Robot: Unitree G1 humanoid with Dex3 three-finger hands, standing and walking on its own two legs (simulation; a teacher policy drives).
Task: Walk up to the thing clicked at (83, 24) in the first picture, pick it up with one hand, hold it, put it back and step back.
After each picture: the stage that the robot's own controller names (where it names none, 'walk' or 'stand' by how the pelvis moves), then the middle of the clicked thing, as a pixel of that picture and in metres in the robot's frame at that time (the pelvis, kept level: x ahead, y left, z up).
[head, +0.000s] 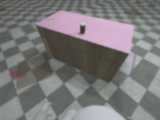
stand; (82, 28) +0.98 +0.14 -0.01
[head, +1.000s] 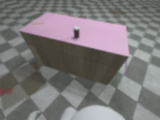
walk; (76, 32) +0.85 +0.17 +0.00
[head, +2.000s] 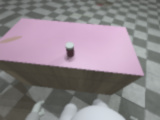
stand; (70, 50) +0.51 +0.18 +0.01
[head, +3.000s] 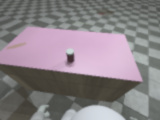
stand; (70, 55) +0.49 +0.20 -0.01
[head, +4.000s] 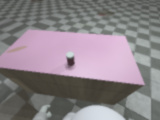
stand; (70, 58) +0.47 +0.19 -0.01
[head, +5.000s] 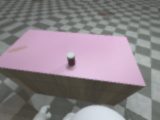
stand; (71, 59) +0.47 +0.18 -0.01
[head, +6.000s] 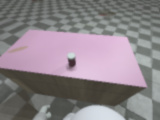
stand; (71, 59) +0.46 +0.18 -0.01
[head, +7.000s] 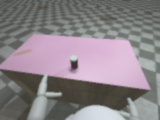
rise first; (74, 62) +0.46 +0.17 -0.01
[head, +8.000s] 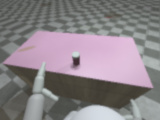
go down; (76, 58) +0.48 +0.17 +0.00
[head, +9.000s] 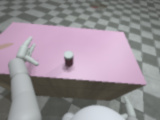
go down; (68, 59) +0.44 +0.15 +0.01
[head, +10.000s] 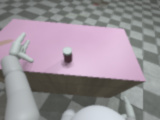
approach; (67, 55) +0.46 +0.16 +0.02
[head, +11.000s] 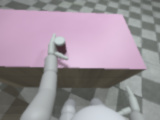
close; (61, 46) +0.49 +0.18 +0.06
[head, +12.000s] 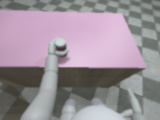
lift; (61, 48) +0.47 +0.17 +0.06
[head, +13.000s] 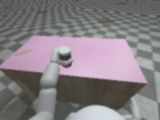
lift; (65, 57) +0.33 +0.16 +0.20
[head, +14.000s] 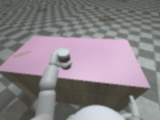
hold; (65, 59) +0.33 +0.17 +0.17
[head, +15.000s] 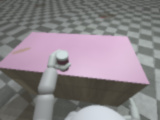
hold; (63, 61) +0.32 +0.18 +0.16
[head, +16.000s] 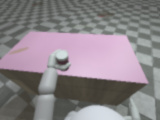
hold; (63, 61) +0.32 +0.18 +0.15
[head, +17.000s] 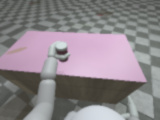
crouch; (62, 52) +0.39 +0.19 +0.16
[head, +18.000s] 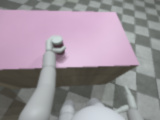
lower; (58, 46) +0.49 +0.17 +0.05
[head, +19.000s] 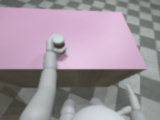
lower; (59, 45) +0.49 +0.17 +0.06
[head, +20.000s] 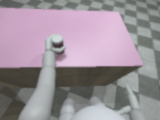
lower; (58, 45) +0.49 +0.17 +0.06
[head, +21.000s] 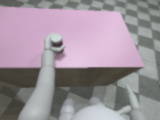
lower; (57, 44) +0.50 +0.18 +0.06
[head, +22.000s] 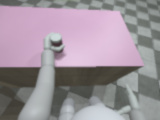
rest; (57, 43) +0.50 +0.18 +0.07
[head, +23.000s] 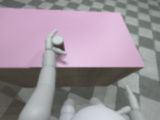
withdraw; (59, 45) +0.49 +0.18 +0.06
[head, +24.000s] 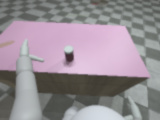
sink last; (69, 54) +0.47 +0.16 +0.03
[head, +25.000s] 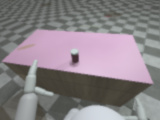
stand; (75, 55) +0.50 +0.18 +0.02
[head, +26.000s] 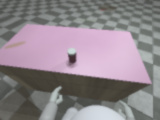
stand; (72, 55) +0.47 +0.17 +0.02
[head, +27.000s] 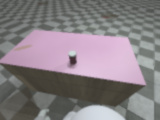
stand; (72, 57) +0.50 +0.18 -0.01
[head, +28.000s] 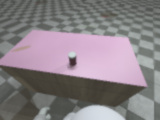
stand; (72, 59) +0.48 +0.17 -0.01
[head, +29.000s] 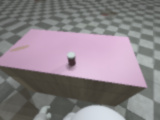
stand; (71, 59) +0.47 +0.18 -0.01
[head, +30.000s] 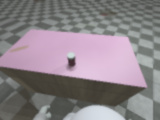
stand; (71, 59) +0.47 +0.18 -0.01
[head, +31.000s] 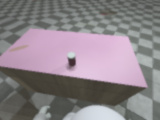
stand; (71, 59) +0.47 +0.18 -0.01
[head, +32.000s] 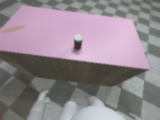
walk; (77, 42) +0.55 +0.12 +0.00
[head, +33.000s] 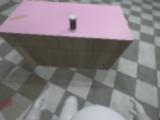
walk; (72, 22) +0.79 +0.24 +0.01
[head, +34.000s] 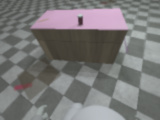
stand; (80, 19) +1.11 +0.23 +0.01
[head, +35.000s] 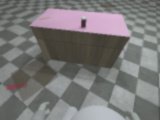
stand; (83, 22) +1.08 +0.16 +0.00
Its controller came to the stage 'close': yes
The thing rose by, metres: 0.21
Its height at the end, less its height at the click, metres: +0.00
